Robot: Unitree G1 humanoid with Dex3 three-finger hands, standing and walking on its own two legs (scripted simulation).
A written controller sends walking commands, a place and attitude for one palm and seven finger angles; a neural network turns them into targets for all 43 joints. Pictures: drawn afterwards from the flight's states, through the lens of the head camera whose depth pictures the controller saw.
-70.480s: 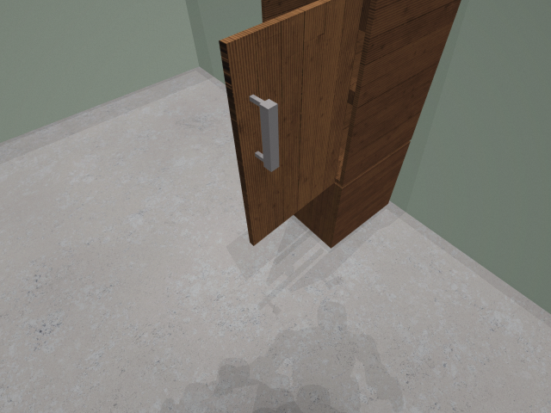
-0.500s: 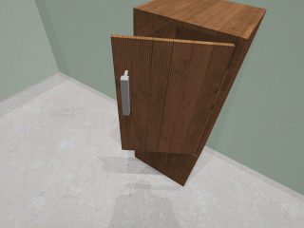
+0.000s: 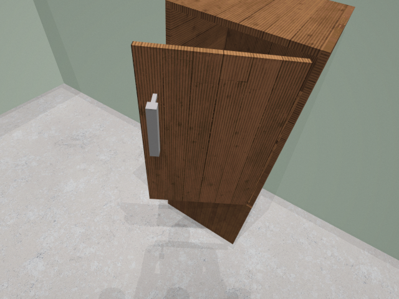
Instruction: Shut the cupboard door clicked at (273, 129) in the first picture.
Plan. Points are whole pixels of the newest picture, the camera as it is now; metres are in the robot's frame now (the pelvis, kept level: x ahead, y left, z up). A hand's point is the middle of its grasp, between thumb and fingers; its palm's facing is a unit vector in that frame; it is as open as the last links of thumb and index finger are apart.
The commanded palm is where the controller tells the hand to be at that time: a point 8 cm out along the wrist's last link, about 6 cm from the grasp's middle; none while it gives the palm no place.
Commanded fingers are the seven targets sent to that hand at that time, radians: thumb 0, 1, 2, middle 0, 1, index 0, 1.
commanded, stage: shuffle to correct the standing spot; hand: left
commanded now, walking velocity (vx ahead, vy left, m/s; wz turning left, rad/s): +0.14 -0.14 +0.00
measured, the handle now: (154, 125) +0.49 +0.15 +0.06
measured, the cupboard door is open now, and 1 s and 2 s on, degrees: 31 31 31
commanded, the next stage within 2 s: come to a stop and stand still in 0.08 s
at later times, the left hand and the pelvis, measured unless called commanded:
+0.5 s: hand out of the picture +0.15 +0.13 -0.19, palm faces +0.05 -0.98 -0.17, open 7.2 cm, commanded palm none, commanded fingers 0.00 0.90 0.90 -0.20 -0.30 -0.20 -0.30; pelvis +0.08 -0.05 -0.01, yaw +0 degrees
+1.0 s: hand out of the picture +0.01 +0.10 -0.17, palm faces +0.04 -0.99 -0.15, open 7.4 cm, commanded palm none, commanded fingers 0.00 0.90 0.90 -0.20 -0.30 -0.20 -0.30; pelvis +0.04 -0.06 +0.00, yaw -1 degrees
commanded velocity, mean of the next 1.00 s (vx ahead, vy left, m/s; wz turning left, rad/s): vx -0.01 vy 0.02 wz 0.00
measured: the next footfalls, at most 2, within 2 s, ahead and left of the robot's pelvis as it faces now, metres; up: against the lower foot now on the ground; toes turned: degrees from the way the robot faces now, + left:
right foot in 0.24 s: +0.12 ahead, -0.17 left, +0.00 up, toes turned -7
left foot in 0.48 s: +0.15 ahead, +0.03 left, +0.00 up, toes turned +0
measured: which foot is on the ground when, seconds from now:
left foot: down 0.00-0.24, up 0.26-0.46, down 0.48-1.00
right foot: up 0.00-0.22, down 0.24-0.52, up 0.54-0.82, down 0.84-1.00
